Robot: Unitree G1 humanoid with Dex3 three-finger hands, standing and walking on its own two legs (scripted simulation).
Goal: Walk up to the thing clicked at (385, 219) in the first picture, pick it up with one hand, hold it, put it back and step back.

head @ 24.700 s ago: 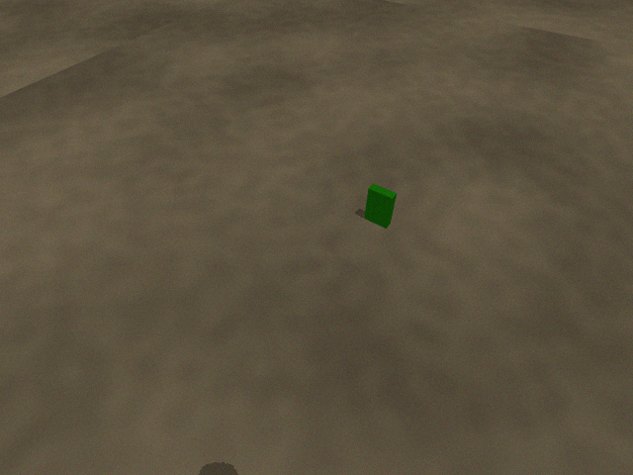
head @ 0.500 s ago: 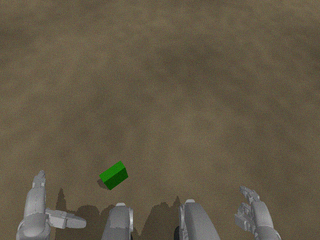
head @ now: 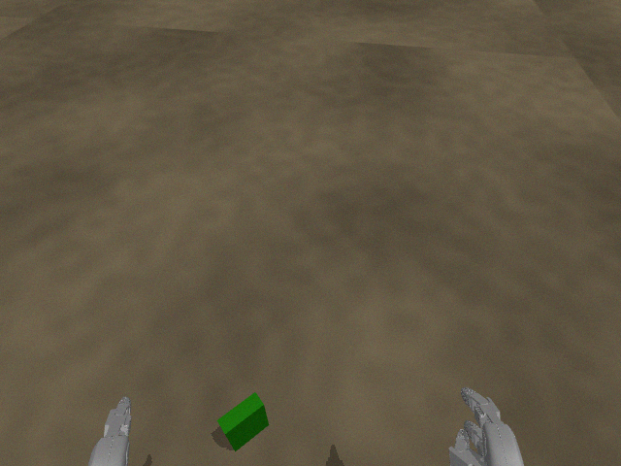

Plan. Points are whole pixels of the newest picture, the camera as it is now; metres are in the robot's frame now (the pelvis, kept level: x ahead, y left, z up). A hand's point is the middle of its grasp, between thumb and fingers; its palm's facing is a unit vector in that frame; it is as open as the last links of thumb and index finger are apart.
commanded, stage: home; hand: left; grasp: from the side
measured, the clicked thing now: (245, 422) +0.38 +0.17 -0.63
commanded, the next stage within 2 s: stand in 1.60 s
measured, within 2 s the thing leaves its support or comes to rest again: neither
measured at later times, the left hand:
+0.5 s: hand out of the picture +0.16 +0.17 -0.05, palm faces +0.11 -0.95 -0.30, open 17.6 cm
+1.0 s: hand out of the picture +0.15 +0.16 -0.05, palm faces +0.11 -0.95 -0.30, open 17.6 cm
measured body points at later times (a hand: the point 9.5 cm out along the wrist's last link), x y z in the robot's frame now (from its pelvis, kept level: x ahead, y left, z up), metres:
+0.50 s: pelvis +0.00 -0.02 +0.01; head +0.02 -0.02 +0.46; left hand +0.15 +0.22 -0.03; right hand +0.16 -0.26 -0.07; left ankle +0.00 +0.12 -0.68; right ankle +0.00 -0.14 -0.68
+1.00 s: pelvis -0.01 -0.02 +0.01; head +0.01 -0.02 +0.46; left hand +0.15 +0.21 -0.03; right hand +0.16 -0.26 -0.07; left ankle +0.00 +0.12 -0.68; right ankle +0.00 -0.14 -0.68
